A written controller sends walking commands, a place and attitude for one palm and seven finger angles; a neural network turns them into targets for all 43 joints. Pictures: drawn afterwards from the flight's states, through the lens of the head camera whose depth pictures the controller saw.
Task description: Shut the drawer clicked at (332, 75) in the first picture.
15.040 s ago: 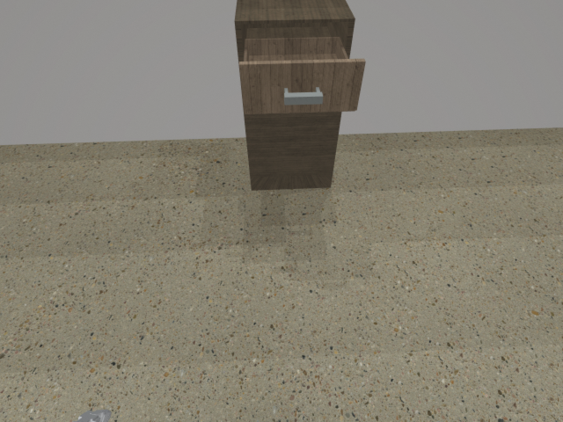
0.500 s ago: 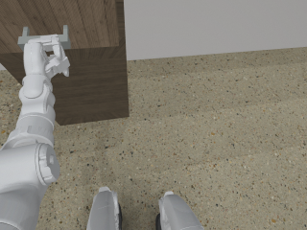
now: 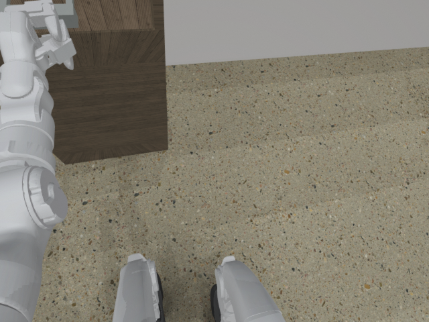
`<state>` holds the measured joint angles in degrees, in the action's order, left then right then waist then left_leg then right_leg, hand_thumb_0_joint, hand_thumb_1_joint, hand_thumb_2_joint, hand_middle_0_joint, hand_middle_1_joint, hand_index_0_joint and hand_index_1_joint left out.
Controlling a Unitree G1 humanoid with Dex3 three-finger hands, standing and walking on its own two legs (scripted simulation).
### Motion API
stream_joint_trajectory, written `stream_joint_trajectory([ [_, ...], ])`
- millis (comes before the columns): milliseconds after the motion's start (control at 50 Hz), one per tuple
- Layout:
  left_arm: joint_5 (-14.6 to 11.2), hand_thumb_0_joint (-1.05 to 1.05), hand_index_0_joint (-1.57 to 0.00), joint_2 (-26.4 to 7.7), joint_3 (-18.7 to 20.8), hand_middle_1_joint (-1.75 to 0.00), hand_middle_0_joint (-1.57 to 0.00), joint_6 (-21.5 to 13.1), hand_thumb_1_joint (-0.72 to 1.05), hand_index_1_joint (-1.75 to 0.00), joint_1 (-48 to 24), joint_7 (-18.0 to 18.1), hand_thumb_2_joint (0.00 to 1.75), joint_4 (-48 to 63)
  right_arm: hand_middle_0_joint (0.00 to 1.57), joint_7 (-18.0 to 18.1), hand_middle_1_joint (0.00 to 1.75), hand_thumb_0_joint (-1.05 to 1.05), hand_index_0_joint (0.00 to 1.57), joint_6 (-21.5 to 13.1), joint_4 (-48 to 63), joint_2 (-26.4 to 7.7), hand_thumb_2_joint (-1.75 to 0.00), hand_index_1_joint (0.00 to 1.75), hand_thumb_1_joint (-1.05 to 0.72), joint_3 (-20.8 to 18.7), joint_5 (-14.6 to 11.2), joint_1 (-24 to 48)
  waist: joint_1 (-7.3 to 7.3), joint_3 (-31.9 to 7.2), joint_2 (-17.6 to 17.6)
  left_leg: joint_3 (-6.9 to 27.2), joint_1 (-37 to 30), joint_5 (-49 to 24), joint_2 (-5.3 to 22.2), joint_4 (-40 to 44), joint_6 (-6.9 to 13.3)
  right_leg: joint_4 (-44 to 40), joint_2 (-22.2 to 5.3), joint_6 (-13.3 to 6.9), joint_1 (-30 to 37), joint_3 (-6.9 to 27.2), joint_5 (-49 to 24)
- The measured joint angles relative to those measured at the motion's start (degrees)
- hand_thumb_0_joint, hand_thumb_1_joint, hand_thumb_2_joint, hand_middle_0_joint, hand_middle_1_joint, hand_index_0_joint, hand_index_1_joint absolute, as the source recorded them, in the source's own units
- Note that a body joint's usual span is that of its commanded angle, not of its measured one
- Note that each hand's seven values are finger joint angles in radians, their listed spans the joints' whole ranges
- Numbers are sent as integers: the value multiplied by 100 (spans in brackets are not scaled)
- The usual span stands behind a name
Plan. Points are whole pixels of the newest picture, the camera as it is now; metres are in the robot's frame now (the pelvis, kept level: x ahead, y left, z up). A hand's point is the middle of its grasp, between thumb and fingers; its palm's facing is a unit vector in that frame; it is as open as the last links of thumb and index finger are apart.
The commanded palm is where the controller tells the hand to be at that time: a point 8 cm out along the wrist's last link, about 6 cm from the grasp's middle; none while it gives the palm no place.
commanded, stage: push the drawer shut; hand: left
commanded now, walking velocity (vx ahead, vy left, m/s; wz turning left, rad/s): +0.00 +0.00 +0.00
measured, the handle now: (38, 6) +0.65 +0.23 +0.08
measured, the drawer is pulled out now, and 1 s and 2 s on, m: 0.00 0.00 0.00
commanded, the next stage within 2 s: pull the fist back off the drawer in 0.16 s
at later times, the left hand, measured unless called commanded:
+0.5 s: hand (64, 40) +0.57 +0.19 +0.08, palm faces +0.11 -0.99 -0.05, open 3.2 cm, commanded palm +0.58 +0.19 +0.08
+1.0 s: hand (68, 49) +0.56 +0.18 +0.08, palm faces +0.13 -0.99 -0.03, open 3.2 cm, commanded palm +0.53 +0.21 +0.08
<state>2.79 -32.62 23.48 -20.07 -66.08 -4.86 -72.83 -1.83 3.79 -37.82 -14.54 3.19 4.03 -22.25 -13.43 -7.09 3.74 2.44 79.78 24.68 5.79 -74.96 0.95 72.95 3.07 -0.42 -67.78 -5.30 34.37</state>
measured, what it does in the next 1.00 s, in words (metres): stands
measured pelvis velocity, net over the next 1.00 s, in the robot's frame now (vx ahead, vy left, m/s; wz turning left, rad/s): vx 0.01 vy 0.00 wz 0.00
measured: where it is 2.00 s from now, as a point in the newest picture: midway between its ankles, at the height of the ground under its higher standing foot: (190, 319)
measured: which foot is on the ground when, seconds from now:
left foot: down 0.00-1.00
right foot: down 0.00-1.00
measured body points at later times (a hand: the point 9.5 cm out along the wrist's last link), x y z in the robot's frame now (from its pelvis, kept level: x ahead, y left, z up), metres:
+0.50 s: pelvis -0.03 +0.00 -0.02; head +0.16 +0.05 +0.39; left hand +0.56 +0.24 +0.09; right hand -0.06 -0.26 -0.11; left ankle +0.08 +0.11 -0.61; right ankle +0.00 -0.13 -0.61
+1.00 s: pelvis +0.01 +0.00 +0.01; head +0.18 +0.02 +0.43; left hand +0.55 +0.23 +0.08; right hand +0.00 -0.25 -0.10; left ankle +0.08 +0.11 -0.61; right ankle +0.00 -0.13 -0.61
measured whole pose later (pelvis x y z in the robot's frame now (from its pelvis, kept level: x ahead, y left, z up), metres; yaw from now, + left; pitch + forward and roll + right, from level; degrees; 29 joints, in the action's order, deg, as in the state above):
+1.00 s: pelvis +0.01 +0.00 +0.01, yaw +0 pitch +28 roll -5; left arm -0.7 -27.8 22.8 -19.2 -57.1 -2.9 -64.3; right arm -2.6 2.9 -37.3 -14.3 2.4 3.2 -22.5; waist -11.3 -7.1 3.9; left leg 1.2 74.9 24.8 5.9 -71.6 0.8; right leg 69.7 3.2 -0.4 -63.7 -3.9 34.0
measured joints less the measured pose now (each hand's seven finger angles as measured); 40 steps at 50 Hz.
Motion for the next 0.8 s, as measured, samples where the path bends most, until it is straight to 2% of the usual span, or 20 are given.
stream_joint_trajectory([
  [100, 64, 1, -139, -130, -107, -160, -140, 101, 68, -159, -273, 71, 94, -190, 20, 13, 30, 0, 20, -34, -42, 11, -90, 30, -90, 51, 18, -24, -49, 8, -5, 69, 165, -41, -24, -85, 0, 88, -11, -6, -134, -66, -10],
  [260, 102, 3, -139, -429, -311, -160, -140, 272, 64, -160, -628, 108, 95, -306, 20, 101, 30, 0, 20, -186, -55, -15, -90, 30, -90, 135, 24, 14, -205, 25, -18, 164, 476, -140, -31, -224, 1, 240, -1, -16, -418, -152, -76],
  [440, 133, 4, -139, -526, -416, -160, -140, 463, 67, -159, -859, 166, 95, -317, 20, 149, 30, 0, 20, -340, -60, -47, -90, 30, -90, 204, 29, 0, -271, 76, -22, 169, 621, -255, -38, -228, 24, 277, -5, 0, -579, -153, -177],
  [600, 137, 4, -139, -436, -323, -160, -140, 554, 71, -159, -733, 207, 94, -112, 20, 86, 30, 0, 20, -368, -33, -19, -90, 30, -90, 170, 42, -75, -238, 91, -3, 134, 584, -261, -22, -205, 35, 255, 8, 12, -562, -113, -200],
  [800, -95, 3, -139, -1, -121, -160, -140, 419, 84, -159, 18, 259, 91, 467, 20, -36, 30, 0, 20, -256, 20, 33, -90, 30, -90, 74, -12, -125, -65, 82, 35, -16, 125, -172, 17, 57, 28, -18, 27, 22, -170, 36, -179],
])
